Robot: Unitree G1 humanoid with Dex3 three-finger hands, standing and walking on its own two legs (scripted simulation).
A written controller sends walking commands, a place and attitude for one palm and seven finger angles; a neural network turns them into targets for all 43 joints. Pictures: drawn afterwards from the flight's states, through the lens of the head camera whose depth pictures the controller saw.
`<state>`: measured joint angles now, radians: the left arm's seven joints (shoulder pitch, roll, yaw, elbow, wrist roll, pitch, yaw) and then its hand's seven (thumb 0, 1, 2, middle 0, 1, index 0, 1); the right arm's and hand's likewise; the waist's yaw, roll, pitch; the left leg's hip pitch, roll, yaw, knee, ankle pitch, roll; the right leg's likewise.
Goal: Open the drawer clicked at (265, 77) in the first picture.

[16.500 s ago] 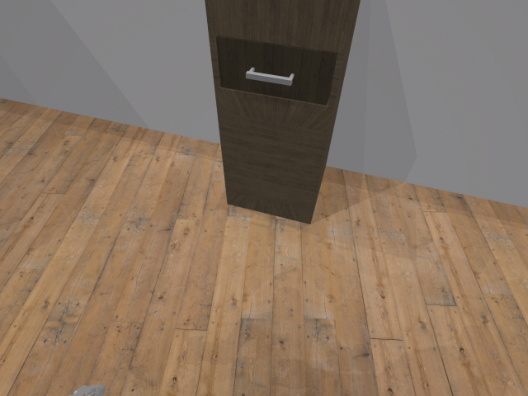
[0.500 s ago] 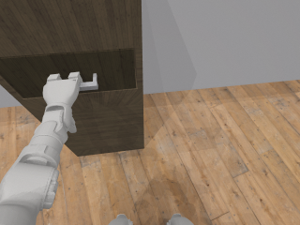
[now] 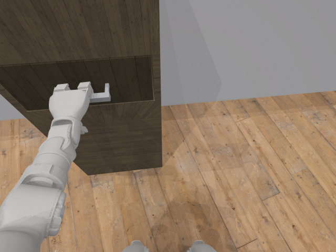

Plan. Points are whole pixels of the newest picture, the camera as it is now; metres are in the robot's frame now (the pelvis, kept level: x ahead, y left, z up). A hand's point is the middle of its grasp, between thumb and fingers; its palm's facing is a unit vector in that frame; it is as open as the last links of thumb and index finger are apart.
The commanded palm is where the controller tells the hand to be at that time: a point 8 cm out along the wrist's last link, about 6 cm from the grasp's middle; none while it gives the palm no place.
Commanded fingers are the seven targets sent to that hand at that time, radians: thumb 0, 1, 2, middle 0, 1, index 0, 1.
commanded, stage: close the thumb around the handle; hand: left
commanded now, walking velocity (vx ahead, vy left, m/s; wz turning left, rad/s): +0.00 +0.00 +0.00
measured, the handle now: (81, 93) +0.52 +0.22 +0.02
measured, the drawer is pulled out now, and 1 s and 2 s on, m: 0.00 0.03 0.10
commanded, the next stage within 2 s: pull the drawer open in 0.36 s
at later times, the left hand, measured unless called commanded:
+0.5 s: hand (78, 116) +0.46 +0.23 +0.00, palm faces -0.07 -0.02 -1.00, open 5.5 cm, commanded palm +0.44 +0.22 +0.05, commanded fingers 0.00 0.90 0.90 -0.40 -1.35 -0.40 -1.35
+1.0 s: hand (78, 126) +0.43 +0.22 +0.00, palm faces -0.04 -0.05 -1.00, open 5.6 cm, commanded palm +0.42 +0.22 +0.05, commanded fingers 0.00 0.90 0.90 -0.40 -1.35 -0.40 -1.35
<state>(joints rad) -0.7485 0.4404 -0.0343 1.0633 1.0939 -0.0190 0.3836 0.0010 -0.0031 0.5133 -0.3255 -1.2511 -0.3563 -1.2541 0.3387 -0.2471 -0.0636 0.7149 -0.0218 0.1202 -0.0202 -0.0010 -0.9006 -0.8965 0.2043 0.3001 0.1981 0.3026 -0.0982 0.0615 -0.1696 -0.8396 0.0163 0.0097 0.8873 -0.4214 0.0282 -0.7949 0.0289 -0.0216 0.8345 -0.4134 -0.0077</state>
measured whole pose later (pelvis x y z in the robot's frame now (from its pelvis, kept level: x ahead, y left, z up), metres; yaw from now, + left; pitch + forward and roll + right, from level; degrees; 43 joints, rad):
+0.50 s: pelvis +0.00 +0.00 +0.00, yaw +0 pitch +21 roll -2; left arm -0.72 0.44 -0.03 1.04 1.09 -0.02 0.38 0.00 0.75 0.82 -0.34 -1.32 -0.38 -1.32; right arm 0.35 -0.24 -0.07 0.72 -0.02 0.12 -0.02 0.00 -0.90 -0.90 0.20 0.30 0.20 0.30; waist -0.09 0.07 -0.17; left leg -0.83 0.02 0.01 0.88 -0.43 0.03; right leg -0.79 0.03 -0.02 0.83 -0.42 -0.01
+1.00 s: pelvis +0.03 +0.01 +0.01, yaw -1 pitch +19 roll -2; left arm -0.40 0.37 -0.06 0.68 1.06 0.05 0.38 0.01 0.78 0.81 -0.28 -1.35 -0.35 -1.30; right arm 0.29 -0.24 -0.07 0.66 -0.01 0.15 0.00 0.00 -0.90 -0.90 0.20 0.30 0.20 0.30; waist -0.05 0.06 -0.17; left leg -0.69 0.01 0.04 0.80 -0.44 0.04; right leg -0.65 0.03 0.01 0.74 -0.42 0.00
